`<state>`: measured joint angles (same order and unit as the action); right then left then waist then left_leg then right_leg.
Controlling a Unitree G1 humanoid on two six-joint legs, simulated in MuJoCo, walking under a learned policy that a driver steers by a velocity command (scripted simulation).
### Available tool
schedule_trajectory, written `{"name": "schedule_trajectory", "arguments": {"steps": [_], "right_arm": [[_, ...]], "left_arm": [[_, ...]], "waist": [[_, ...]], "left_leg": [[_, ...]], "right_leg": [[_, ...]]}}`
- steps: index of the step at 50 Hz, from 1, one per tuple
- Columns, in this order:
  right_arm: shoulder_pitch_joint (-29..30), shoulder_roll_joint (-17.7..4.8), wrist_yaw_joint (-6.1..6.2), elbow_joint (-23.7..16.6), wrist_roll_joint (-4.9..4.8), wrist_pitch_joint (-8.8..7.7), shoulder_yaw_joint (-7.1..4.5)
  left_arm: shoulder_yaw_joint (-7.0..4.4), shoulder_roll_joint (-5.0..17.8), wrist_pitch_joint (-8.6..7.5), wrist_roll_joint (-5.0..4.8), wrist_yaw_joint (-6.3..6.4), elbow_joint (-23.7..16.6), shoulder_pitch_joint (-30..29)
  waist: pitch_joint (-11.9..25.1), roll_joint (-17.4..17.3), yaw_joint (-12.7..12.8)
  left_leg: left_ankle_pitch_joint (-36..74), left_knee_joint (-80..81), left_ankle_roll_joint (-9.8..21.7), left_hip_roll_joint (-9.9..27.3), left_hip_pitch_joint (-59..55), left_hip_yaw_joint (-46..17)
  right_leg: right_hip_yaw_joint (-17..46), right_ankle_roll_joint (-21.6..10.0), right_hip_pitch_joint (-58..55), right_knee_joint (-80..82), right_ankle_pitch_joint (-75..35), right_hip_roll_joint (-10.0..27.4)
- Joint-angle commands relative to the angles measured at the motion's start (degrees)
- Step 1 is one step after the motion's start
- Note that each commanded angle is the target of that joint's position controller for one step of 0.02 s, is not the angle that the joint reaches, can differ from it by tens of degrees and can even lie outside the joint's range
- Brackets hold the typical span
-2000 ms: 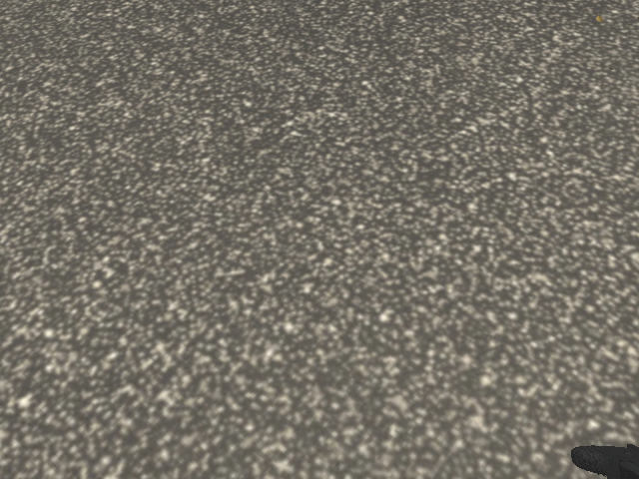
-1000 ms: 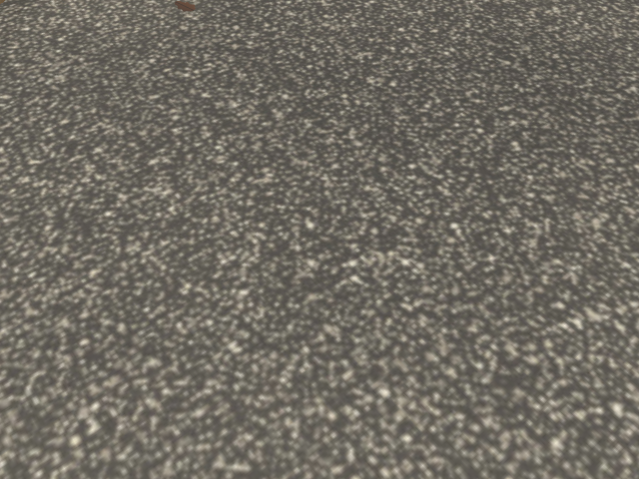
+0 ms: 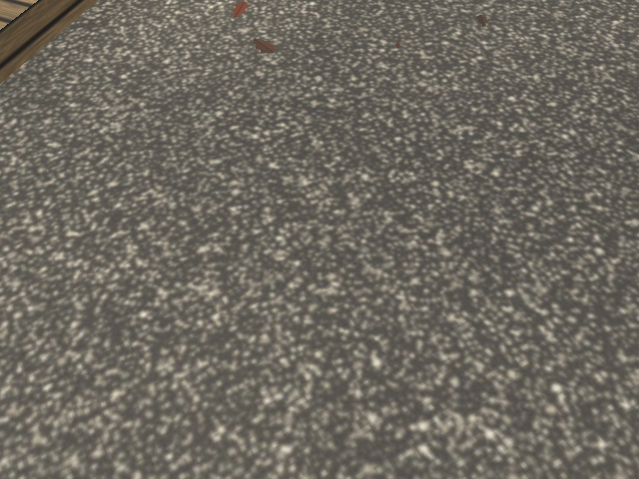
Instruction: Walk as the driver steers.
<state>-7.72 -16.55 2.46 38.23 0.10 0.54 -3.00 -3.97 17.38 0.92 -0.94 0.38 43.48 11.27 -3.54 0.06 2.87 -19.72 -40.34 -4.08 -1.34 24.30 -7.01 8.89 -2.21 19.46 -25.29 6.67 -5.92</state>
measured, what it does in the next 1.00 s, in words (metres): steps on the spot, turning right: left foot, then right foot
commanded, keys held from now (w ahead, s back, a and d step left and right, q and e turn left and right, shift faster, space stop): e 0.64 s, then no key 0.22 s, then q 0.14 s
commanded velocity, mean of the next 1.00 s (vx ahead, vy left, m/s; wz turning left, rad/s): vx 0.02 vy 0.00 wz -0.43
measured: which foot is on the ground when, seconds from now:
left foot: up 0.00-0.06, down 0.08-0.50, up 0.52-0.92, down 0.94-1.00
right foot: down 0.00-0.08, up 0.10-0.48, down 0.50-1.00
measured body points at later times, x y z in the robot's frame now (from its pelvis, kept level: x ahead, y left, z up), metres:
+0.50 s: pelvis +0.02 +0.00 -0.01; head +0.05 -0.02 +0.44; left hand +0.26 +0.22 -0.09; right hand +0.07 -0.32 -0.11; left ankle +0.06 +0.14 -0.74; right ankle -0.02 -0.10 -0.74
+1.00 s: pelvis +0.03 -0.01 +0.00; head +0.04 -0.01 +0.45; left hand +0.28 +0.14 -0.11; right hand +0.02 -0.31 -0.10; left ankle +0.09 +0.11 -0.74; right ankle -0.02 -0.11 -0.74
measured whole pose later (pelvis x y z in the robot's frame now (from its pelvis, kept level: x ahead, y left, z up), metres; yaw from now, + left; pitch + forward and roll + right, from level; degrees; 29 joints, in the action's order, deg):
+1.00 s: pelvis +0.03 -0.01 +0.00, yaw -26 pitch +0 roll +0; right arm -11.0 -15.5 0.3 42.4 0.4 0.0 -2.8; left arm -0.9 14.4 0.7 1.6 0.3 41.3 7.8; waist -1.6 0.8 -0.2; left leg -15.0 -28.9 -1.2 0.5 13.7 -2.7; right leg 5.4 -1.3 13.7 -29.4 15.0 -4.1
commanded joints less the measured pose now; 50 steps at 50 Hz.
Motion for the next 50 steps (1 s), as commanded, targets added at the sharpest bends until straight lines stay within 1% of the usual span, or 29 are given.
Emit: {"name": "schedule_trajectory", "arguments": {"steps": [1, 3, 4, 5, 6, 7, 9, 12, 15, 18, 21, 23, 24, 25, 26, 27, 28, 29, 30, 31, 33, 37, 42, 44, 46, 47, 48, 49, 50], "right_arm": [[-3.06, -4.86, -0.62, -2.99, -0.32, -1.76, -1.67], [-5.45, -5.74, -1.02, -2.11, -0.32, -2.63, -2.22], [-6.62, -9.09, -0.7, -2.43, 0.58, -2.61, -2.98], [-4.39, -13.74, -0.7, -2.61, 2.4, -1.84, -4.04], [-2.74, -11.01, -0.85, -3.69, 3.42, -1.94, -3.53], [-0.46, -7.96, -0.69, -4.52, 2.77, -2.09, -2.52], [2.54, -6.02, -0.48, -4.68, 0.81, -2.16, -1.92], [0.48, -6.39, -0.11, -3.68, 0.87, -1.48, -1.94], [-1.93, -7.95, 0.22, -2.73, 0.95, -0.64, -2.7], [-0.95, -10.19, -0.31, -2.58, 0.56, -0.24, -3.58], [-0.91, -11.05, -1.04, -1.89, -0.39, -0.28, -4.01], [0.31, -11.2, -1.16, -1.49, -1.59, -0.42, -4.18], [-0.82, -10.09, -1.18, -0.66, -2.02, -0.62, -3.95], [-3.95, -7.79, -1.39, 0.41, -1.01, -0.91, -3.4], [-3.33, -3.44, -1.66, -2.48, 2.72, -0.99, -1.72], [2.72, -6.28, -0.95, -3.86, 1.61, -1.1, -2.52], [3.63, -8.1, -0.61, -3.7, 0.09, -0.76, -3.15], [2.79, -8.36, -0.23, -2.98, -0.16, -0.5, -3.45], [2.15, -8.5, 0.27, -2.09, 0.3, -0.28, -3.68], [1.22, -8.54, 0.42, -1.91, 0.68, -0.18, -3.82], [-0.84, -7.58, 0.04, -1.16, 0.3, -0.35, -3.67], [0.39, -5.62, -0.36, -1.06, -0.04, -0.28, -2.65], [1.17, -5.9, -1.1, -1.36, -0.43, -0.59, -2.27], [-0.01, -5.43, -1.4, -0.9, -0.51, -0.9, -2.03], [-2.94, -3.1, -2.12, 0.7, -0.02, -1.47, -1.14], [-2.53, -4.49, -2.11, 0.52, 0.73, -1.67, -1.09], [-1.57, -8.89, -1.8, -0.64, 0.95, -1.64, -1.72], [1.14, -9.6, -2.02, -0.34, 0.53, -1.58, -1.84], [1.96, -8.73, -2.4, -1.28, -0.06, -1.59, -1.99]], "left_arm": [[-2.47, 9.43, 0.36, -0.25, 0.83, -4.93, -3.63], [-2.11, 8.33, 1.03, -0.78, 1.17, -5.24, -3.74], [-1.32, 5.86, 1.08, -0.43, 1.16, -5.41, -1.8], [-1.05, 4.27, 0.66, -0.61, 1.09, -7.07, -1.06], [-2.39, 8.9, 0.13, 0.21, 1.09, -6.13, 0.37], [-3.43, 11.12, 0.29, -0.2, 0.96, -4.92, 1.89], [-3.58, 9.66, 1.76, -0.09, 1.42, -3.19, 3.66], [-2.5, 6.39, 2.31, -0.64, 0.96, -5.49, 0.3], [-1.7, 5.17, 2.13, -0.62, 0.24, -8.11, -3.33], [-1.23, 4.78, 2.23, -0.35, -0.58, -9.5, -4.0], [-1.66, 5.79, 2.75, -0.37, -1.2, -10.18, -3.31], [-2.01, 5.71, 3.02, -0.36, -1.69, -9.73, -0.73], [-2.47, 6.35, 3.01, -0.2, -1.56, -8.99, 1.48], [-3.6, 9.7, 2.92, -0.23, -0.92, -8.74, 3.74], [-4.96, 17.04, 2.63, 0.12, 0.14, -10.23, 4.35], [-4.27, 15.07, 1.18, 2.42, -0.61, -10.92, 5.53], [-3.64, 13.39, 0.03, 2.56, -0.84, -10.54, 3.22], [-3.35, 11.82, -0.48, 1.46, -0.5, -10.37, -0.06], [-2.76, 10.13, -0.4, 0.45, -0.13, -10.66, -2.2], [-2.37, 9.7, -0.17, 0.06, 0.27, -10.86, -3.56], [-1.84, 8.83, 0.15, 0.59, 0.84, -10.94, -3.68], [-1.39, 8.34, 0.21, 0.89, 1.38, -9.99, -2.65], [-1.08, 8.89, 0.5, 1.41, 0.67, -8.83, -3.06], [-0.25, 7.12, 0.48, 1.39, 0.36, -8.07, -3.93], [1.28, 3.6, 0.07, 1.27, 0.14, -6.58, -4.62], [1.59, 2.77, -0.58, 1.96, 0.02, -5.3, -1.73], [1.39, 3.38, -1.22, 3.24, -0.11, -4.79, 1.01], [1.1, 3.51, -1.49, 3.27, -0.03, -4.34, 2.65], [0.5, 6.31, -1.35, 3.11, 0.46, -4.26, -1.16]], "waist": [[8.15, 8.5, -2.65], [8.24, 7.81, -4.39], [10.1, 2.16, -3.7], [7.06, -13.79, -1.16], [7.23, -13.41, -2.01], [6.78, -9.35, -1.07], [5.26, -6.7, -0.52], [4.54, -8.19, -2.64], [6.45, -9.46, -4.92], [7.54, -10.16, -5.15], [7.63, -10.83, -4.84], [7.62, -10.26, -2.67], [7.96, -8.7, -1.68], [9.09, -0.8, -1.75], [9.19, 18.8, -3.49], [12.34, 13.22, 1.97], [9.66, 8.66, 0.65], [7.57, 6.97, -1.12], [6.94, 5.92, -1.89], [6.85, 6.47, -2.81], [8.7, 7.05, -3.58], [8.68, 7.36, -2.17], [6.17, 8.53, -0.75], [6.31, 8.01, -1.32], [6.69, 5.91, -3.96], [7.07, 3.62, -2.98], [7.48, -3.21, 0.03], [7.15, -8.44, 2.47], [5.03, -7.55, -0.56]], "left_leg": [[3.03, 7.33, 0.83, -1.42, -6.66, 1.46], [10.56, 18.77, 2.63, 0.23, -14.08, 1.93], [11.68, 21.47, 5.98, 9.41, -19.9, -4.99], [18.74, 24.29, 13.94, 19.6, -19.12, -17.94], [23.27, 24.46, 18.77, 24.33, -16.07, -21.55], [24.55, 23.46, 18.14, 22.15, -15.0, -17.0], [24.24, 21.75, 14.74, 16.77, -15.98, -8.38], [29.48, 21.61, 15.61, 14.62, -17.85, -2.01], [31.08, 20.97, 16.95, 16.46, -22.58, -0.63], [32.47, 20.66, 17.09, 17.67, -20.47, 2.01], [32.46, 19.06, 16.56, 18.89, -20.19, 3.15], [30.81, 15.49, 14.18, 18.61, -18.62, 4.99], [26.7, 11.78, 11.28, 17.07, -15.71, 7.23], [16.35, 2.68, 6.17, 13.55, -7.57, 12.06], [-17.49, -15.28, -0.41, 5.01, 10.79, 15.65], [-21.29, -25.26, -0.78, 2.03, 13.5, 5.73], [-16.89, -28.45, -0.13, 3.27, 14.1, 3.71], [-11.52, -27.22, 0.35, 3.94, 14.53, 3.07], [-8.05, -25.75, 0.18, 4.29, 14.58, 2.63], [-5.09, -25.77, -0.35, 3.7, 12.59, 2.74], [-1.42, -25.22, -1.05, 2.39, 9.94, 3.35], [1.1, -13.57, -1.64, 2.81, 6.77, 3.69], [-1.19, -2.89, -0.73, 2.81, -1.48, 4.36], [-0.74, 2.56, -0.09, 3.23, -5.06, 4.39], [11.76, 17.58, 1.18, 3.17, -14.82, 5.31], [19.67, 19.46, 2.2, 5.12, -19.14, 2.24], [31.54, 17.42, 4.76, 10.37, -20.42, -3.37], [25.16, 16.45, 8.83, 10.82, -14.31, -4.47], [17.52, 18.08, 9.66, 9.48, -10.57, -5.34]], "right_leg": [[18.11, -8.84, -4.17, 6.54, 1.72, 12.98], [17.67, -5.83, -2.18, 2.75, 2.1, 10.26], [14.02, -2.77, 2.22, -4.42, 11.52, 7.14], [1.7, 0.69, 12.33, -15.1, 23.96, -1.95], [-0.18, 3.27, 13.17, -29.38, 28.69, 0.67], [0.08, 4.31, 12.89, -35.82, 26.0, 1.98], [-1.13, 6.62, 14.8, -41.73, 20.1, 3.08], [-4.74, 8.8, 16.02, -39.8, 16.27, 4.34], [-6.31, 9.52, 14.78, -31.75, 16.18, 6.56], [-9.23, 8.38, 7.77, -23.76, 16.47, 7.44], [-11.5, 6.47, 3.47, -16.32, 15.24, 6.8], [-13.01, 3.79, -2.06, -6.19, 8.7, 5.91], [-12.72, 1.81, -7.64, 0.28, 2.63, 4.81], [-5.26, -0.97, -17.08, 3.88, -10.42, 8.69], [16.61, -10.2, -25.49, 2.19, -35.09, 24.86], [20.91, -18.91, -20.23, 4.09, -32.16, 28.82], [15.61, -17.15, -18.02, 5.06, -26.4, 25.46], [11.91, -13.74, -16.4, 5.25, -20.65, 21.81], [10.49, -11.57, -15.76, 5.25, -17.87, 19.92], [9.34, -11.09, -13.76, 5.36, -19.08, 18.57], [7.96, -11.19, -13.31, 5.51, -19.39, 17.37], [7.62, -10.76, -13.92, 5.26, -14.4, 16.5], [10.51, -11.51, -8.77, 5.3, -6.83, 16.74], [11.08, -11.04, -8.4, 4.36, -6.57, 16.77], [8.46, -7.97, -5.75, 3.13, -4.55, 14.67], [6.94, -4.85, -4.26, 2.5, -1.0, 12.56], [2.6, -1.72, -3.19, -1.31, 5.45, 8.23], [-1.36, 0.86, -6.54, 0.5, 9.06, 5.13], [-2.72, 2.26, -8.03, -1.19, 8.23, 4.55]]}}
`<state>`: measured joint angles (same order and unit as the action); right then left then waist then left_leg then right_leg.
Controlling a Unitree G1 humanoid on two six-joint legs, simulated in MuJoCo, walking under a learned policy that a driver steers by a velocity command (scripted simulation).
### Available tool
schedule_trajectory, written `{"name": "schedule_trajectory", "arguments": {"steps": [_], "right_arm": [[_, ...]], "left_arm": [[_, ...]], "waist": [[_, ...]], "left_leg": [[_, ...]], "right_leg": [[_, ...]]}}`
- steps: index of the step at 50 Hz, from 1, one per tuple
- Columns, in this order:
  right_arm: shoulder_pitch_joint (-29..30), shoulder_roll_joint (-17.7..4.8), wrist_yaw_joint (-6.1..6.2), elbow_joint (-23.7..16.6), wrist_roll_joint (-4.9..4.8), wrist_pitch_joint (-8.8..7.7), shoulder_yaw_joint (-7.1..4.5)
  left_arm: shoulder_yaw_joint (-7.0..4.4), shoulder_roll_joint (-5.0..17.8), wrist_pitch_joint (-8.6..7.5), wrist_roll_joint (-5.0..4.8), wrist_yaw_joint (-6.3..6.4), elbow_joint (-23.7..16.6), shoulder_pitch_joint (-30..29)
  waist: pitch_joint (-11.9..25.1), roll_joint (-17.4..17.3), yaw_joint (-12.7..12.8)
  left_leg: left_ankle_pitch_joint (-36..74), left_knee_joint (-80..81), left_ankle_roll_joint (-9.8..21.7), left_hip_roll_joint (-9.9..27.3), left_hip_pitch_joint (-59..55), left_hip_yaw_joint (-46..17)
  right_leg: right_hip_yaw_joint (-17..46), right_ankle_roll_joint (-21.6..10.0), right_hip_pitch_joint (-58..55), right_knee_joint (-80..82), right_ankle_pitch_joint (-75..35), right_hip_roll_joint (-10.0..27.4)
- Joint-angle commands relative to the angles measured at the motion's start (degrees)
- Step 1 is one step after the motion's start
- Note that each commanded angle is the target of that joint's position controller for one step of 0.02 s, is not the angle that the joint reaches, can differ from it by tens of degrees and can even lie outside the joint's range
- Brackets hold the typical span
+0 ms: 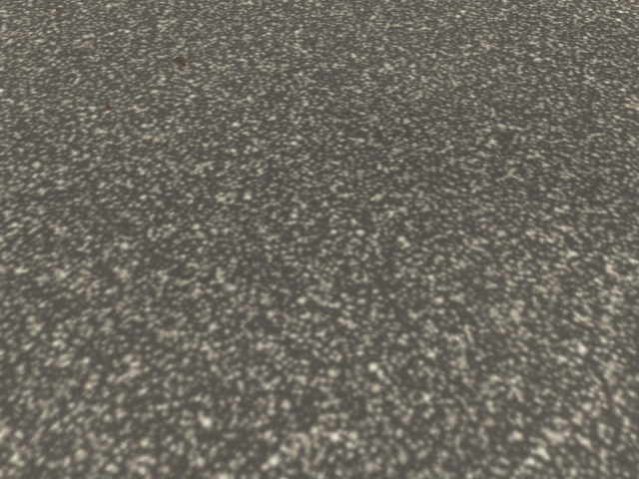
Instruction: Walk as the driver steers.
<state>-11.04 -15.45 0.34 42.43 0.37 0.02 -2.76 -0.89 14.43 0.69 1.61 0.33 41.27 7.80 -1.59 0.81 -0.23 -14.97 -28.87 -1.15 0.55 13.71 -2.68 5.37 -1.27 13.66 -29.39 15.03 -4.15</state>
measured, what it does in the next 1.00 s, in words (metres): walks ahead, turning left: left foot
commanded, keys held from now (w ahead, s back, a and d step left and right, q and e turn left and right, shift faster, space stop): q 0.48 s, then w+q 0.32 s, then w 0.20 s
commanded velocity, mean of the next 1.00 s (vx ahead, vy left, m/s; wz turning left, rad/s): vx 0.16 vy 0.00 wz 0.45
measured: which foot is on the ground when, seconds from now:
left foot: down 0.00-0.24, up 0.26-0.50, down 0.52-1.00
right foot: down 0.00-0.52, up 0.54-1.00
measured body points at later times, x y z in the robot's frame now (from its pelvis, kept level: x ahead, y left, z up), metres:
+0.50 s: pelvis -0.01 +0.03 +0.00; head +0.02 +0.06 +0.44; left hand +0.03 +0.35 -0.12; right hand +0.23 -0.19 -0.08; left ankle -0.04 +0.14 -0.72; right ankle +0.00 -0.11 -0.74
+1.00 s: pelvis +0.13 +0.09 +0.00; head +0.14 +0.11 +0.45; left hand +0.20 +0.42 -0.08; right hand +0.30 -0.15 -0.10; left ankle -0.04 +0.14 -0.74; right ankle +0.26 +0.03 -0.73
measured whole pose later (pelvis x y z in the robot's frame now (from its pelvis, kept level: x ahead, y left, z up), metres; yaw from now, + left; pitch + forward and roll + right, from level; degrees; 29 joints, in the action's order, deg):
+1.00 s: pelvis +0.13 +0.09 +0.00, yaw +30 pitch +3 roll -1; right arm -23.8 -17.7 0.8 40.3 -1.2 -1.6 -3.5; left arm -3.3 17.1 -6.2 -0.8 -2.1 41.0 3.8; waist 0.8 1.2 -4.5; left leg -22.2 -22.5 2.3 -3.2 2.3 -11.3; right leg 1.4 0.4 23.1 -26.2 6.2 -0.9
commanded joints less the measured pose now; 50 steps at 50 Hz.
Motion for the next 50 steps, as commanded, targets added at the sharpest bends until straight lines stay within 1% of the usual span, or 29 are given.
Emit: {"name": "schedule_trajectory", "arguments": {"steps": [1, 3, 6, 8, 10, 11, 12, 13, 14, 15, 16, 18, 20, 22, 24, 25, 26, 27, 28, 29, 30, 31, 32, 35, 38, 41, 45, 48, 50], "right_arm": [[4.68, -9.59, -0.35, -5.09, -0.25, -1.18, -2.11], [4.47, -10.42, -0.28, -5.45, -0.68, -1.53, -2.22], [3.16, -10.55, 0.54, -6.19, -1.09, -0.98, -2.46], [3.25, -10.68, 1.05, -7.25, -1.25, -0.21, -2.67], [4.02, -10.09, 1.24, -8.77, -1.41, 0.39, -2.66], [4.1, -9.35, 1.2, -9.5, -1.5, 0.58, -2.51], [3.53, -8.45, 1.07, -9.86, -1.47, 0.84, -2.29], [2.31, -8.03, 0.85, -10.03, -1.26, 1.03, -2.35], [2.96, -9.9, 0.62, -10.27, -1.11, 1.18, -3.13], [2.47, -10.62, 0.36, -9.98, -1.47, 1.52, -3.77], [1.85, -9.21, 0.19, -9.69, -1.74, 2.02, -3.47], [3.62, -6.72, -0.18, -10.21, -1.66, 2.44, -2.43], [4.39, -5.58, -1.17, -11.31, -1.8, 2.42, -1.75], [4.12, -6.66, -1.83, -12.03, -2.12, 2.48, -2.05], [1.17, -7.47, -2.02, -11.57, -1.9, 2.83, -2.7], [-1.36, -7.87, -1.65, -10.64, -1.72, 3.1, -3.15], [-4.79, -10.0, -0.91, -9.63, -1.79, 3.22, -4.19], [-9.67, -16.32, 0.08, -9.69, -2.24, 2.87, -5.87], [-10.97, -19.28, -0.8, -11.12, -0.48, 0.73, -5.79], [-10.39, -15.42, -1.31, -10.76, -0.07, -0.97, -4.83], [-8.42, -12.94, -1.15, -10.17, -0.49, -1.89, -3.93], [-6.08, -11.7, -0.69, -10.48, -0.87, -2.13, -3.43], [-4.68, -10.96, -0.22, -10.66, -1.01, -2.07, -2.97], [-6.01, -10.45, 0.81, -10.48, -0.26, -2.7, -2.68], [-8.5, -11.1, 1.23, -9.1, -0.98, -2.96, -3.04], [-10.03, -12.13, 1.33, -7.8, -1.59, -2.75, -3.48], [-12.16, -11.53, 0.92, -5.87, -1.8, -2.58, -3.21], [-12.09, -11.29, 0.54, -5.05, -1.64, -2.26, -3.09], [-11.3, -9.43, 0.55, -5.03, -1.41, -2.04, -2.35]], "left_arm": [[-3.1, 9.88, -0.86, 0.05, 0.97, -2.45, 0.21], [-3.39, 9.12, 0.08, -0.36, 1.77, -2.79, 0.27], [-3.76, 7.49, 0.09, -0.71, 1.87, -2.74, 1.38], [-4.23, 7.13, -0.21, -0.96, 1.59, -2.58, 2.27], [-5.0, 8.17, -0.37, -1.05, 1.32, -2.35, 3.47], [-5.46, 9.3, -0.32, -0.99, 1.29, -2.2, 4.39], [-5.87, 10.7, -0.29, -0.78, 1.3, -2.15, 5.41], [-5.93, 11.49, -0.5, -0.45, 1.44, -2.71, 4.37], [-5.43, 10.6, -0.94, -0.14, 1.74, -3.63, 4.23], [-5.09, 10.13, -1.28, -0.31, 2.02, -4.2, 2.85], [-5.16, 10.44, -1.4, -0.95, 2.13, -4.43, 0.49], [-5.64, 11.94, -1.08, -1.37, 2.31, -3.97, 0.12], [-5.9, 12.51, -0.14, -1.32, 2.27, -3.81, 0.27], [-6.29, 13.48, 0.34, -1.85, 1.95, -3.39, 1.36], [-6.39, 13.9, 0.35, -2.99, 1.53, -3.12, 1.03], [-6.28, 13.23, 0.13, -3.5, 1.25, -2.64, 2.05], [-5.71, 10.79, -0.15, -2.85, 0.79, -1.48, 4.99], [-4.1, 5.9, -0.36, -0.03, 0.35, -3.37, 3.02], [-4.2, 6.98, -1.5, -0.55, 0.33, -7.17, -1.82], [-5.09, 9.95, -2.34, -2.41, 0.19, -7.84, -5.64], [-5.65, 11.49, -2.98, -3.09, -0.06, -7.73, -5.99], [-5.96, 11.61, -3.37, -2.41, 0.15, -6.14, -4.54], [-6.0, 11.48, -3.74, -1.54, 0.18, -5.63, -3.76], [-5.53, 9.17, -5.07, -1.29, -0.56, -4.06, -3.2], [-4.69, 7.27, -5.64, -1.51, -0.77, -4.11, -6.11], [-4.13, 6.8, -6.1, -2.11, -1.34, -4.56, -8.98], [-3.57, 7.12, -7.15, -2.5, -2.34, -5.29, -11.62], [-4.03, 8.88, -7.96, -2.64, -2.56, -5.16, -9.38], [-5.05, 10.53, -8.3, -2.23, -2.0, -3.06, -1.71]], "waist": [[2.72, -8.63, 1.76], [2.0, -10.48, 1.71], [3.23, -9.69, 1.28], [3.87, -7.95, 1.15], [4.0, -3.35, 1.17], [3.97, 0.9, 1.07], [3.67, 5.86, 1.22], [4.13, 11.46, 0.88], [4.07, 9.86, 1.77], [3.7, 5.17, 0.85], [2.6, 3.31, -0.36], [1.81, 4.82, 0.98], [3.48, 6.82, 1.77], [5.28, 8.13, 2.32], [6.18, 7.47, 0.58], [7.09, 6.33, -0.17], [7.41, 0.95, -0.71], [6.53, -14.84, -1.66], [8.18, -16.35, -4.14], [5.11, -10.16, -5.2], [1.26, -9.65, -3.47], [-0.1, -7.59, -1.95], [-0.56, -8.09, -1.08], [0.89, -7.14, -0.65], [0.38, -7.36, -1.87], [-0.36, -8.61, -3.12], [-1.2, -8.32, -4.81], [-1.04, -9.81, -3.37], [2.72, -9.4, 0.78]], "left_leg": [[10.23, 7.4, 6.36, 7.39, 1.41, -10.6], [11.49, 7.33, 6.56, 7.53, 2.3, -12.99], [13.03, 5.67, 7.95, 7.74, 1.93, -16.02], [12.85, 3.9, 8.05, 6.77, 3.07, -16.69], [10.69, -0.28, 6.24, 3.8, 6.56, -14.19], [7.85, -4.59, 4.44, 1.2, 9.65, -10.87], [2.88, -10.75, 2.23, -2.03, 13.86, -6.22], [-11.9, -20.04, 0.57, -3.16, 16.8, -1.78], [-20.83, -32.38, -0.65, -1.01, 19.84, -1.97], [-20.62, -38.25, -1.23, 0.3, 20.78, -3.12], [-17.74, -36.57, -1.61, 1.96, 21.22, -3.19], [-12.24, -30.65, -2.54, 2.93, 20.34, -0.23], [-10.38, -22.98, -2.57, 2.56, 14.16, 2.97], [-8.64, -15.99, -1.96, 1.61, 10.05, 5.09], [-1.85, -6.2, -0.27, -0.07, 4.62, 7.54], [1.48, -1.17, 1.37, -2.04, -0.68, 8.7], [3.82, 2.68, 3.68, -1.67, -8.91, 4.96], [7.3, 6.56, 10.02, 12.06, -18.21, -16.54], [-6.13, 13.5, 22.07, 21.9, -15.84, -38.28], [-19.92, 17.39, 21.59, 20.61, -14.51, -37.58], [-25.28, 18.51, 18.48, 18.33, -11.67, -33.68], [-23.15, 18.07, 15.98, 15.91, -10.06, -29.86], [-19.54, 18.47, 14.82, 13.65, -8.55, -26.41], [-7.72, 19.09, 13.77, 9.9, -7.91, -19.97], [-2.83, 18.35, 13.27, 8.38, -7.31, -17.14], [-2.15, 17.45, 13.34, 8.38, -6.17, -17.1], [-1.62, 15.78, 13.45, 9.9, -5.54, -18.54], [4.26, 13.19, 12.71, 10.99, -7.48, -20.36], [14.71, 5.75, 10.51, 7.82, -6.0, -18.04]], "right_leg": [[-0.19, 1.29, -2.84, 1.38, -0.85, 2.68], [-1.23, 0.95, -2.15, -0.38, -1.85, 2.62], [-2.79, 0.78, -1.2, -1.94, -1.05, 2.2], [-2.99, 0.29, -1.71, -1.52, -1.37, 2.65], [-1.14, -1.33, -3.79, 1.55, -3.08, 5.32], [2.1, -3.34, -5.51, 4.52, -4.48, 8.5], [8.14, -7.18, -7.7, 8.05, -8.64, 14.67], [14.66, -12.64, -8.4, 10.56, -16.27, 23.04], [17.79, -16.82, -8.12, 11.23, -24.03, 28.15], [15.5, -17.07, -7.44, 10.71, -26.71, 28.11], [10.61, -14.62, -7.16, 10.39, -25.03, 25.47], [3.52, -12.04, -7.96, 10.28, -25.26, 21.49], [-2.11, -10.95, -7.14, 9.17, -26.85, 19.25], [-3.74, -10.42, -8.24, 7.56, -27.87, 20.07], [-5.37, -8.5, -7.54, 3.97, -24.96, 20.56], [-7.19, -6.35, -4.71, 1.45, -15.86, 19.6], [-10.75, -2.9, 2.46, -5.67, -2.62, 16.97], [-15.75, 2.49, 20.27, -25.93, 20.37, 9.88], [-5.09, 3.58, 31.89, -36.17, 25.12, 3.37], [-0.66, 2.42, 34.85, -38.76, 20.21, 5.89], [-0.29, 0.93, 35.2, -36.69, 14.04, 7.33], [-0.42, 0.86, 33.72, -34.64, 9.13, 8.42], [-0.31, 1.38, 31.59, -31.41, 4.73, 8.65], [-1.84, 2.8, 26.69, -24.92, -5.28, 6.72], [-1.85, 4.36, 23.76, -13.82, -9.51, 5.09], [-1.52, 5.39, 20.67, -5.99, -10.93, 4.3], [-2.24, 4.34, 15.97, -1.02, -11.09, 4.5], [-3.57, 1.79, 11.31, 1.96, -7.66, 4.15], [-4.53, -1.07, -0.91, 5.57, -8.52, 3.75]]}}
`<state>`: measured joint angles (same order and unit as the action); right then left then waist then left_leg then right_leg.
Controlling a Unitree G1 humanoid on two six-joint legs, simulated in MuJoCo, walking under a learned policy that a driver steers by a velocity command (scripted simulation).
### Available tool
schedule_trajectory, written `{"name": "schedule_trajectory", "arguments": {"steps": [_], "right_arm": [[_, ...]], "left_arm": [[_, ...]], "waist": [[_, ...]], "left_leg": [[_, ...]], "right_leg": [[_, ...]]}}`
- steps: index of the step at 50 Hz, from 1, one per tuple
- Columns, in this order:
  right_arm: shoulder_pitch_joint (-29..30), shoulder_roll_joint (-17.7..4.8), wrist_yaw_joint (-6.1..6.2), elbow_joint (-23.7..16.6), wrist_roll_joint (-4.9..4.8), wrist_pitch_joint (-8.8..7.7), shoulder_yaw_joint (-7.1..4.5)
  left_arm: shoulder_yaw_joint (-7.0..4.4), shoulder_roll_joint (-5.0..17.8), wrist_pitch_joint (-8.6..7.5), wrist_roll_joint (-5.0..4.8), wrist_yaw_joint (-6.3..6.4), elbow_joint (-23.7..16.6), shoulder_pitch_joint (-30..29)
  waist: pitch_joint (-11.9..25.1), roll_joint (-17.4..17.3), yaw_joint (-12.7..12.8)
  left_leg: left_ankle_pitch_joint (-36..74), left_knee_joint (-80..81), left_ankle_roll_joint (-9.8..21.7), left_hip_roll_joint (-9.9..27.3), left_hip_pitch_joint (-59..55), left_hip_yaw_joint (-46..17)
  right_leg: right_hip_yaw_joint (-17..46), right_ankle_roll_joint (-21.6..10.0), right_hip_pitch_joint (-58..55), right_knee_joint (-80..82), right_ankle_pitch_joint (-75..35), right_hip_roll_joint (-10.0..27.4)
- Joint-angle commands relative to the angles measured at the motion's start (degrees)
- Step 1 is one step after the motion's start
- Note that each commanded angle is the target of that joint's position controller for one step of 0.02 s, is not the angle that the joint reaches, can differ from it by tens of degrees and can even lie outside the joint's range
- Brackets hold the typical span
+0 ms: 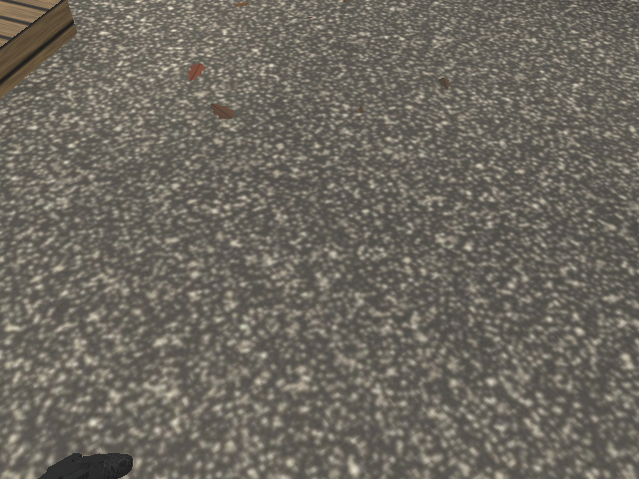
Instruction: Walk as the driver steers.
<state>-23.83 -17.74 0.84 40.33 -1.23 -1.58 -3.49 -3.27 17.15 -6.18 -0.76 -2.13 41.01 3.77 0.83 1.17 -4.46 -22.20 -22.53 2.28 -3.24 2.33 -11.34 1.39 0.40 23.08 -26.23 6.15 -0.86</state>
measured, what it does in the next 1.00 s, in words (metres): walks ahead, turning right: right foot, then left foot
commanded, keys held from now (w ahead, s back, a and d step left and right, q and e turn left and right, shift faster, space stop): w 0.02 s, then w+e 0.98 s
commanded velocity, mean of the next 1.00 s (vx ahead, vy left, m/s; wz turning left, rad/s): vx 0.49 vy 0.00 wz -0.39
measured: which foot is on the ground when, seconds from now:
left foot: down 0.00-0.04, up 0.06-0.44, down 0.46-0.96, up 0.98-1.00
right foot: up 0.00-0.00, down 0.02-0.46, up 0.48-0.94, down 0.96-1.00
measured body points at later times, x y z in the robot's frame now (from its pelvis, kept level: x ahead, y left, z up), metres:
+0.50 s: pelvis +0.27 +0.01 -0.01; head +0.30 +0.01 +0.44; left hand +0.29 +0.30 -0.14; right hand +0.48 -0.25 -0.06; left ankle +0.38 +0.11 -0.74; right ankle +0.09 -0.11 -0.70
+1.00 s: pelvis +0.51 -0.10 -0.02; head +0.55 -0.13 +0.43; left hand +0.83 +0.02 -0.09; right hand +0.41 -0.38 -0.14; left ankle +0.40 +0.11 -0.68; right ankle +0.57 -0.21 -0.74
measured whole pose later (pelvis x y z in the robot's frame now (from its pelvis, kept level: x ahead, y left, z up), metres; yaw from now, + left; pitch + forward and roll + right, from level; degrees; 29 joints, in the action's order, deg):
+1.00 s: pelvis +0.51 -0.10 -0.02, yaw -28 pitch +1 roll +2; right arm -18.1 -18.5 0.2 46.1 -0.6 -3.4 -4.1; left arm -3.3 17.6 -1.2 -1.5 -2.5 33.5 4.3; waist -4.6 0.7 -3.4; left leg -29.8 -49.6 -2.0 4.2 5.3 7.1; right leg -2.0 -5.6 29.6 -37.6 8.8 -1.3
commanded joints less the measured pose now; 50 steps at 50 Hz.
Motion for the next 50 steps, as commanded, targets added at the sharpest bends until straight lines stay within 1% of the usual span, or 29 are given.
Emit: {"name": "schedule_trajectory", "arguments": {"steps": [1, 2, 3, 4, 6, 7, 10, 14, 16, 19, 21, 22, 23, 24, 25, 26, 27, 28, 29, 32, 34, 39, 43, 45, 46, 47, 48, 49, 50], "right_arm": [[2.85, -4.62, 0.04, -3.86, 0.88, -0.59, -0.6], [-0.37, -2.03, 0.46, -5.7, 0.23, -1.36, 0.26], [-0.31, -4.81, 0.74, -5.94, -0.19, -2.13, -0.11], [2.96, -7.82, 0.32, -5.74, -0.81, -2.55, -0.92], [9.08, -6.81, -0.35, -6.43, 0.52, -3.68, -0.6], [10.34, -6.32, -0.64, -6.68, 1.29, -4.1, -0.73], [11.15, -3.39, -1.36, -7.32, 1.83, -4.47, 0.13], [19.58, -0.86, -1.93, -9.22, 1.73, -5.19, 1.53], [22.42, -1.69, -2.3, -9.63, 1.07, -5.45, 1.27], [23.11, -4.14, -2.25, -9.97, 0.49, -5.59, 0.16], [19.07, -5.94, -1.84, -9.06, 0.41, -5.71, -0.97], [13.56, -7.61, -1.37, -7.91, 0.73, -5.71, -2.02], [4.54, -10.71, -0.73, -7.2, 1.62, -5.53, -2.99], [0.49, -15.08, -0.94, -5.76, 2.41, -4.6, -3.8], [0.75, -10.42, -1.39, -5.37, 1.72, -4.32, -2.99], [3.9, -6.63, -1.27, -5.54, 1.35, -4.25, -1.98], [6.88, -5.16, -1.31, -5.3, 1.51, -4.16, -1.45], [8.88, -3.68, -1.42, -4.73, 1.82, -4.08, -1.05], [10.25, -3.01, -1.37, -4.28, 2.27, -4.25, -0.87], [11.14, -3.73, -1.31, -2.66, 1.66, -5.27, -1.5], [11.0, -5.31, -1.17, -1.45, 1.46, -5.49, -2.11], [10.14, -8.2, -0.76, 0.66, 1.01, -4.75, -2.79], [7.21, -10.43, -0.72, 2.69, -0.21, -3.57, -3.52], [7.0, -12.13, -0.49, 2.96, -0.65, -2.74, -4.0], [7.1, -12.92, -0.32, 2.92, -0.9, -2.27, -4.21], [7.67, -12.45, -0.12, 2.67, -1.13, -1.86, -3.93], [6.71, -10.28, 0.19, 1.83, -0.01, -2.02, -2.92], [1.18, -1.84, -0.53, -1.73, 2.59, -3.12, -0.12], [5.93, -6.01, -1.21, -2.05, 1.03, -5.04, -0.42]], "left_arm": [[-3.46, 10.3, -1.58, 0.73, 0.93, -1.61, 10.95], [-4.93, 16.21, -1.03, 1.56, 0.9, 0.32, 18.74], [-4.16, 12.84, -0.98, 0.11, 0.03, 1.76, 20.35], [-2.85, 9.03, -0.68, -0.63, 0.06, 1.65, 17.43], [-1.83, 6.42, 0.41, 0.25, 0.42, 0.46, 13.61], [-1.35, 5.54, 0.66, 0.64, 0.65, -0.01, 12.69], [-1.43, 6.3, 1.04, -0.12, 1.53, 0.03, 12.85], [-2.28, 9.0, 1.66, -0.75, 2.64, 1.14, 14.89], [-2.46, 9.5, 2.07, -1.0, 2.82, 1.93, 17.6], [-2.65, 9.59, 2.54, -1.48, 3.09, 2.33, 18.94], [-2.7, 9.26, 2.98, -1.21, 3.09, 2.09, 18.36], [-2.26, 7.91, 3.05, -0.76, 2.93, 1.71, 18.23], [-0.99, 4.47, 3.04, 0.49, 2.69, -0.01, 17.77], [0.73, -1.42, 2.46, -0.6, 2.77, -1.45, 25.95], [-0.19, 3.94, 2.43, -2.1, 2.9, -0.61, 26.23], [-1.27, 7.48, 2.72, -2.37, 2.94, -0.96, 20.62], [-1.39, 7.53, 2.99, -1.69, 3.01, -1.5, 17.21], [-1.51, 6.95, 3.18, -0.95, 2.87, -2.07, 15.21], [-1.61, 6.04, 3.6, -0.96, 2.54, -2.44, 14.8], [-0.97, 2.89, 4.85, -0.9, 2.02, -3.72, 13.14], [-0.63, 2.23, 5.02, -0.35, 1.74, -5.12, 10.51], [0.15, 1.74, 4.06, -0.46, -0.16, -7.3, 2.6], [-0.11, 2.93, 4.19, -0.56, -1.21, -10.35, -3.04], [-0.95, 4.57, 4.51, -0.26, -1.38, -11.13, -1.95], [-1.89, 6.17, 4.81, -0.15, -1.25, -10.62, 1.83], [-3.45, 8.6, 5.12, -0.33, -0.82, -8.57, 10.27], [-5.45, 12.69, 5.76, -0.67, 0.22, -5.97, 20.79], [-6.33, 19.72, 5.43, -1.31, 0.77, -6.44, 19.11], [-4.87, 15.29, 4.33, -0.91, 0.43, -8.69, 20.58]], "waist": [[7.03, -5.94, 9.28], [13.52, 9.66, 9.16], [11.4, 13.42, 9.27], [3.76, 8.64, 8.58], [-2.24, 3.07, 7.68], [-3.02, 2.84, 6.72], [-2.55, 4.61, 5.27], [-3.47, 3.79, 7.29], [-3.01, 3.95, 8.27], [-2.68, 4.62, 7.08], [-1.02, 4.93, 4.03], [2.6, 4.23, 1.0], [11.2, -0.72, -2.98], [19.54, -18.59, 0.45], [17.12, -17.16, 0.1], [8.7, -10.8, -0.59], [4.22, -7.02, 0.31], [1.28, -6.49, 1.45], [-0.37, -7.77, 2.8], [-2.33, -7.13, 3.97], [-3.33, -5.6, 3.93], [-4.71, -3.64, 1.48], [-6.03, -3.49, 0.49], [-3.8, -4.89, 2.28], [-0.88, -5.59, 4.82], [3.59, -4.82, 9.74], [8.97, -1.01, 14.21], [13.41, 15.34, 6.87], [21.54, 8.86, 11.08]], "left_leg": [[22.58, -13.99, 4.8, 8.27, 10.56, -5.57], [9.16, -33.97, -0.2, -0.33, 28.5, 2.84], [-10.31, -43.89, -1.44, -1.23, 39.04, 1.38], [-6.71, -47.78, -1.06, 2.64, 43.76, 1.46], [1.12, -44.81, -0.76, 6.32, 43.64, 5.07], [3.71, -41.84, -1.0, 7.61, 41.6, 5.3], [5.71, -33.31, -3.27, 7.46, 37.73, 7.76], [17.89, -15.53, -5.41, 4.58, 29.08, 9.73], [23.68, -11.1, -5.71, 3.05, 24.62, 9.33], [23.34, -6.77, -4.26, 3.16, 20.73, 6.99], [20.34, -4.4, -2.1, 3.11, 13.57, 7.83], [19.22, -3.27, -0.43, 4.09, 4.93, 8.03], [14.47, -4.62, 3.19, 13.19, -9.28, -0.49], [4.61, 0.12, 11.53, 27.03, -25.32, -25.18], [-6.87, 5.04, 12.52, 27.8, -22.37, -33.9], [-5.93, 5.87, 10.26, 25.18, -15.52, -24.46], [2.17, 6.31, 8.98, 22.58, -8.88, -16.04], [8.49, 7.66, 8.45, 20.19, -3.68, -10.44], [12.37, 9.34, 7.97, 18.53, 0.15, -5.8], [19.1, 13.09, 8.99, 18.18, 4.34, 1.52], [22.39, 14.4, 9.71, 18.83, 4.01, 4.86], [25.78, 14.79, 7.68, 17.27, 2.52, 14.63], [29.91, 12.15, 5.87, 19.12, -3.82, 17.89], [46.21, 5.59, 4.66, 19.22, -6.49, 20.07], [55.35, -1.4, 3.93, 18.67, -6.6, 21.37], [58.53, -12.63, 2.37, 16.94, -2.94, 23.33], [45.66, -29.1, -0.06, 14.71, 9.84, 23.46], [-8.63, -50.21, -3.93, 3.46, 35.98, 20.11], [-12.68, -57.01, -3.37, 2.07, 41.53, 6.2]], "right_leg": [[6.4, -6.37, -22.87, 1.78, 1.83, 7.14], [28.91, -14.91, -39.46, 5.46, 12.51, 18.03], [42.67, -18.11, -40.71, 11.66, 21.97, 22.06], [37.33, -16.8, -35.68, 12.09, 24.27, 20.98], [27.06, -15.35, -26.51, 13.75, 14.7, 16.08], [24.18, -14.74, -23.31, 14.61, 8.99, 14.19], [18.67, -15.29, -18.38, 16.41, -1.24, 11.38], [12.57, -13.08, -11.54, 16.09, -6.62, 8.08], [13.62, -12.1, -10.75, 15.2, -5.91, 8.72], [17.38, -9.9, -13.84, 12.04, -3.52, 10.81], [17.65, -8.18, -14.19, 6.61, -7.64, 10.25], [15.81, -6.52, -12.47, -1.14, -11.22, 7.17], [12.91, -4.59, -5.5, -16.89, -2.74, 3.56], [6.58, -1.32, 12.11, -36.39, 25.92, -3.89], [8.09, -0.86, 19.4, -45.22, 26.74, -0.25], [7.5, -0.8, 21.59, -47.42, 21.23, 2.16], [5.93, -0.48, 20.17, -46.42, 16.82, 4.22], [5.76, -0.28, 18.74, -44.03, 14.3, 5.58], [5.67, -0.22, 16.48, -42.25, 12.57, 6.89], [4.3, 0.33, 15.18, -38.09, 10.09, 7.85], [4.25, 0.86, 16.85, -32.98, 6.5, 8.23], [0.52, -0.3, 13.22, -17.01, -6.91, 6.94], [-2.05, -2.88, 13.12, -10.93, -3.72, 5.63], [-5.06, -5.11, 8.51, -9.82, 2.07, 2.54], [-6.8, -6.54, 2.62, -9.42, 4.49, 0.15], [-7.77, -8.54, -9.31, -6.36, 2.24, -2.49], [-0.72, -11.28, -27.12, -5.83, 0.91, 0.26], [32.33, -21.66, -44.97, -0.9, 11.03, 15.87], [47.35, -24.26, -47.59, 7.97, 20.02, 20.09]]}}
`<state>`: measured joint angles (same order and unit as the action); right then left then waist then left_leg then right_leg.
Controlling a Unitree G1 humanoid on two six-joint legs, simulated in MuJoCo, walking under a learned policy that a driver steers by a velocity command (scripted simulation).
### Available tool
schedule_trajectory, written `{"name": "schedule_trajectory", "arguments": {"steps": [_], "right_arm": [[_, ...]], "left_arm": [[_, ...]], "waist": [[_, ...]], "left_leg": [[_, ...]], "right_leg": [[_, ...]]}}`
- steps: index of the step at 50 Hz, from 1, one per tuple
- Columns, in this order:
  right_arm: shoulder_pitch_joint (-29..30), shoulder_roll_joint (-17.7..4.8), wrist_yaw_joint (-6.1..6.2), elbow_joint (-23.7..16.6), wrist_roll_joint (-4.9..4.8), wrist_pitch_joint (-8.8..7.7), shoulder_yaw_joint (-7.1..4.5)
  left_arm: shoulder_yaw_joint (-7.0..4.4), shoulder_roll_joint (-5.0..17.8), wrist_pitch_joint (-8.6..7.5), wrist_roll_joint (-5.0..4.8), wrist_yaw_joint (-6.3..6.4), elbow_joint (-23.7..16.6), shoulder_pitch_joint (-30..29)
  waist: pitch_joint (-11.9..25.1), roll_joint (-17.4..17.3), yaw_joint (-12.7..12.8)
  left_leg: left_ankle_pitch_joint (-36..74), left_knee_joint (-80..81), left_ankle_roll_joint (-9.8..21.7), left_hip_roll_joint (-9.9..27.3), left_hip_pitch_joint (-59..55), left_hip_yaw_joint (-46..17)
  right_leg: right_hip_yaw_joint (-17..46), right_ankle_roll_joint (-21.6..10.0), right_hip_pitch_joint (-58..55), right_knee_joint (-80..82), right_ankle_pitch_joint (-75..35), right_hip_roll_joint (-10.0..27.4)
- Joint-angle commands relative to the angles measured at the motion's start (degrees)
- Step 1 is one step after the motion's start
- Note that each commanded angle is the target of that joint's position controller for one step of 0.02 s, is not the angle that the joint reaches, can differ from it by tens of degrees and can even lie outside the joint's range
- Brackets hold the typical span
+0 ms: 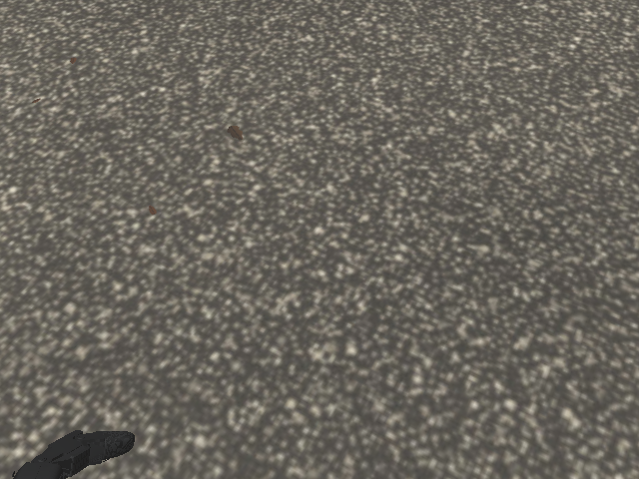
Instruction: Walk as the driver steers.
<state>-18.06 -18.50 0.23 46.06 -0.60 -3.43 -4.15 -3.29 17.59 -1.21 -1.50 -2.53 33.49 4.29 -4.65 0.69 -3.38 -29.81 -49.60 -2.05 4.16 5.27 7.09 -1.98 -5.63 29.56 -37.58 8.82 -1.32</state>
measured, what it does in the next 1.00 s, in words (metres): walks ahead: left foot, then right foot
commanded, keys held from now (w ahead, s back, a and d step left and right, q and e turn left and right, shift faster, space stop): w+e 0.16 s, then w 0.10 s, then w+q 0.74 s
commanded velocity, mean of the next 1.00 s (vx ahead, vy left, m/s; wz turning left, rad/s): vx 0.50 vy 0.00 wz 0.08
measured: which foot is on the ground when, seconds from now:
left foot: up 0.00-0.44, down 0.46-0.98, up 1.00-1.00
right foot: down 0.00-0.48, up 0.50-0.94, down 0.96-1.00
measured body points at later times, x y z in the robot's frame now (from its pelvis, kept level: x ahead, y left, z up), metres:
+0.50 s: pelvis +0.30 +0.03 +0.01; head +0.32 +0.03 +0.46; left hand +0.37 +0.32 -0.11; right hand +0.48 -0.24 -0.07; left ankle +0.41 +0.11 -0.72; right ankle +0.12 -0.07 -0.69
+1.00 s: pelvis +0.58 +0.01 +0.01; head +0.60 +0.01 +0.46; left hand +0.79 +0.27 -0.04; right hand +0.63 -0.29 -0.11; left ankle +0.42 +0.11 -0.70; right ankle +0.70 -0.09 -0.72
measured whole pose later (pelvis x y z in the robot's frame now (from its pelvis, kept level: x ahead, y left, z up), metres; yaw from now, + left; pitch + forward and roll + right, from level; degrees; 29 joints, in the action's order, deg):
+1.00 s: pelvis +0.58 +0.01 +0.01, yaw +10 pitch +2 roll -1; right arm -23.8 -18.0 1.1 44.6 -1.2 -1.0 -3.7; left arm -1.9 15.4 -7.0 0.4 -0.8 36.5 1.5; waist -0.7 -1.3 -4.9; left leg -28.6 -38.0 3.5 -5.8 5.6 -14.6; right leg 2.6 -0.7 24.8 -27.7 4.7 -3.2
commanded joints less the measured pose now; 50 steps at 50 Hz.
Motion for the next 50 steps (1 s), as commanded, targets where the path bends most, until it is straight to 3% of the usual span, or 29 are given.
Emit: {"name": "schedule_trajectory", "arguments": {"steps": [1, 2, 3, 5, 8, 13, 15, 18, 21, 22, 23, 24, 25, 26, 27, 28, 29, 30, 33, 36, 39, 43, 46, 47, 48, 49, 50], "right_arm": [[5.97, -8.44, -1.0, -9.58, -1.78, -4.08, -0.61], [6.98, -7.6, -0.74, -9.84, -1.4, -4.65, -0.17], [6.95, -7.41, -0.28, -9.26, 0.15, -4.77, -0.28], [5.26, -7.63, -0.27, -8.73, 1.14, -3.71, -0.62], [6.52, -5.06, -0.19, -8.85, 1.72, -2.35, 0.08], [16.41, -1.61, -1.24, -10.29, 1.11, -2.64, 1.78], [18.54, -2.29, -1.83, -10.66, 0.23, -2.94, 1.72], [20.74, -3.73, -2.49, -11.77, -0.08, -3.12, 1.32], [18.02, -4.72, -2.94, -11.73, -0.32, -3.02, 0.85], [13.59, -5.74, -2.83, -10.61, -0.2, -3.0, 0.17], [6.09, -7.67, -2.6, -8.55, 0.05, -2.94, -0.93], [-1.99, -11.63, -2.54, -7.74, 0.32, -2.8, -1.9], [-5.15, -13.96, -3.05, -6.45, -0.16, -2.41, -2.68], [-5.41, -8.79, -3.22, -6.65, -1.39, -2.32, -1.32], [-1.81, -7.2, -2.9, -7.44, -0.9, -2.06, -0.86], [0.19, -7.08, -2.67, -8.13, -0.11, -1.75, -0.8], [1.63, -6.62, -2.44, -8.42, 0.18, -1.55, -0.64], [2.36, -5.95, -2.15, -8.8, 0.58, -1.56, -0.34], [2.28, -6.05, -1.38, -8.62, -0.04, -1.39, -0.43], [0.28, -7.85, -0.25, -7.46, -0.43, -0.94, -1.08], [-2.19, -8.17, 0.58, -6.22, -0.74, -0.14, -1.25], [-5.4, -7.77, 1.05, -4.79, -1.21, 0.87, -1.31], [-4.32, -7.9, 1.32, -4.84, -1.07, 1.52, -1.68], [-3.2, -7.28, 1.22, -5.21, -0.99, 1.66, -1.54], [-2.36, -5.3, 0.91, -5.96, -0.64, 1.56, -0.82], [-3.15, -2.07, 0.8, -7.22, 0.62, 1.39, 0.35], [-11.22, 0.39, 0.71, -8.6, -1.26, 0.99, 1.23]], "left_arm": [[-3.79, 11.45, -1.55, 0.38, 0.54, -0.23, 18.31], [-3.4, 10.31, -2.01, 0.31, 0.58, -0.09, 15.44], [-2.9, 8.73, -2.08, 0.48, 0.73, -0.54, 11.66], [-2.27, 7.35, -2.25, 1.52, 1.16, -1.58, 8.31], [-2.52, 8.26, -2.57, 1.01, 2.13, -0.01, 9.47], [-2.22, 8.27, -2.32, 0.68, 3.12, 3.25, 13.7], [-2.2, 8.82, -2.49, 0.62, 2.95, 4.73, 15.68], [-2.2, 9.02, -2.32, 0.68, 2.75, 6.77, 17.82], [-2.49, 9.68, -1.73, 0.78, 2.93, 8.07, 17.51], [-2.45, 9.81, -1.49, 0.86, 3.04, 8.0, 16.29], [-1.99, 8.87, -1.22, 1.29, 3.29, 7.68, 15.94], [-0.95, 6.74, -1.35, 2.63, 3.71, 6.17, 17.9], [0.19, 2.71, -2.36, 2.33, 3.35, 5.44, 22.91], [-0.22, 6.76, -3.41, 1.45, 2.86, 5.14, 19.02], [-0.8, 8.64, -4.21, 0.08, 2.38, 3.69, 12.95], [-0.54, 8.0, -4.92, 0.57, 2.34, 2.9, 9.23], [-0.68, 7.48, -5.35, 1.63, 2.36, 2.35, 7.94], [-0.78, 7.01, -5.38, 2.3, 2.4, 2.23, 8.55], [-0.5, 5.29, -4.59, 2.66, 2.56, 2.34, 9.28], [0.13, 3.65, -4.25, 2.6, 2.85, 0.91, 3.49], [0.57, 2.5, -4.86, 2.19, 2.35, -0.08, -2.58], [0.14, 3.53, -5.72, 1.36, 1.49, -1.24, -7.6], [-0.9, 5.59, -6.31, 1.01, 1.42, -0.72, -5.43], [-1.58, 6.63, -6.52, 1.07, 1.71, 0.39, -1.18], [-2.45, 8.37, -6.71, 1.68, 2.14, 1.47, 5.13], [-3.3, 11.55, -6.44, 2.15, 2.71, 2.24, 14.29], [-3.89, 13.86, -5.5, 2.23, 2.24, 4.27, 16.72]], "waist": [[18.39, 5.78, 10.74], [12.91, 2.17, 8.33], [9.78, 0.07, 5.89], [8.32, 1.99, 2.81], [6.42, 1.12, 2.49], [3.94, 3.15, 7.04], [2.98, 3.78, 8.28], [1.38, 4.14, 8.95], [1.74, 4.95, 7.02], [4.66, 4.58, 4.32], [10.48, 3.02, 0.75], [18.67, -3.94, -1.09], [22.57, -18.38, 1.15], [20.31, -12.52, -0.92], [12.39, -7.96, -1.27], [8.48, -2.81, -0.81], [6.02, -1.08, 0.58], [6.4, -2.42, 2.1], [6.19, -4.84, 3.41], [4.21, -4.37, 1.92], [3.93, -5.19, -0.19], [3.81, -5.61, -1.33], [3.92, -7.7, 0.87], [5.69, -7.89, 3.31], [11.07, -6.62, 6.54], [19.94, 0.36, 9.62], [24.36, 19.14, 5.34]], "left_leg": [[0.94, -29.07, 1.96, -2.78, 42.96, -12.71], [6.05, -24.21, 2.53, -0.45, 41.38, -12.23], [9.03, -19.32, 2.1, 1.28, 37.89, -12.22], [12.16, -15.04, 1.07, 2.45, 31.26, -12.55], [16.03, -7.87, -1.48, 1.54, 29.53, -10.75], [36.32, 12.71, -2.22, -1.12, 24.08, -9.09], [38.68, 15.97, -1.25, -1.2, 23.92, -9.15], [33.63, 18.96, 1.78, -1.02, 28.21, -9.43], [25.31, 20.33, 5.2, -2.27, 26.35, -7.97], [24.99, 21.73, 6.72, -4.23, 19.87, -6.16], [27.5, 21.65, 8.68, -4.73, 8.79, -6.2], [31.13, 19.8, 13.51, 4.49, -8.22, -19.74], [17.11, 27.64, 21.55, 14.0, -23.84, -46.53], [5.97, 32.47, 20.16, 14.23, -24.59, -51.92], [7.73, 33.47, 18.28, 12.9, -18.04, -44.78], [13.89, 34.06, 17.42, 10.6, -11.75, -39.55], [20.5, 34.73, 17.34, 8.85, -7.11, -35.95], [25.32, 35.52, 17.06, 7.02, -4.5, -33.36], [32.61, 37.06, 17.94, 5.09, -0.07, -29.04], [34.13, 37.76, 16.87, 3.1, 3.77, -25.65], [32.58, 36.57, 14.3, 0.74, 6.57, -23.86], [28.87, 33.19, 13.11, 2.09, 3.7, -28.43], [30.7, 28.87, 11.98, 3.7, 0.23, -32.57], [33.98, 25.46, 10.94, 2.44, 0.93, -32.08], [35.22, 16.81, 9.3, -0.37, 3.75, -29.68], [22.82, 1.0, 7.2, -4.6, 11.6, -24.39], [-4.97, -14.21, 4.38, -10.73, 30.96, -18.53]], "right_leg": [[42.73, -15.06, -48.66, 21.21, 14.16, 19.04], [35.85, -13.26, -40.54, 21.17, 8.53, 16.58], [30.74, -11.81, -33.14, 21.25, 1.49, 14.45], [26.18, -11.56, -24.72, 23.34, -7.62, 12.06], [20.79, -11.79, -18.28, 24.66, -14.2, 10.11], [14.36, -7.3, -15.09, 24.98, -7.29, 6.63], [15.17, -7.11, -17.61, 24.97, -4.37, 8.65], [16.73, -6.64, -25.75, 22.75, -6.71, 12.68], [15.34, -4.85, -31.63, 18.79, -18.8, 14.38], [12.88, -3.73, -31.89, 13.38, -29.43, 12.77], [9.66, -2.2, -29.76, 3.45, -35.98, 9.92], [6.67, 0.34, -18.18, -13.23, -23.02, 6.07], [4.43, 4.98, 3.29, -30.65, 17.13, -3.47], [10.27, 4.66, 10.71, -35.33, 21.74, -1.17], [9.7, 4.34, 13.81, -35.1, 16.75, 1.22], [8.61, 4.2, 13.15, -32.72, 13.43, 2.86], [8.21, 4.63, 12.04, -28.66, 10.86, 4.32], [8.3, 5.1, 8.97, -25.66, 8.93, 5.27], [6.69, 7.65, 6.77, -19.14, 8.03, 5.19], [5.98, 9.62, 6.54, -8.62, -0.43, 4.11], [5.69, 10.02, 1.56, 1.99, -10.66, 1.76], [6.99, 8.96, -2.06, 8.77, -12.33, -0.12], [7.73, 6.71, -6.09, 11.57, -6.42, 0.08], [6.7, 5.18, -12.36, 13.92, -6.59, 0.14], [8.46, 2.65, -23.67, 13.89, -6.59, 3.55], [18.67, -0.94, -39.02, 12.32, -2.76, 13.6], [43.78, -9.32, -52.41, 17.4, 9.88, 24.75]]}}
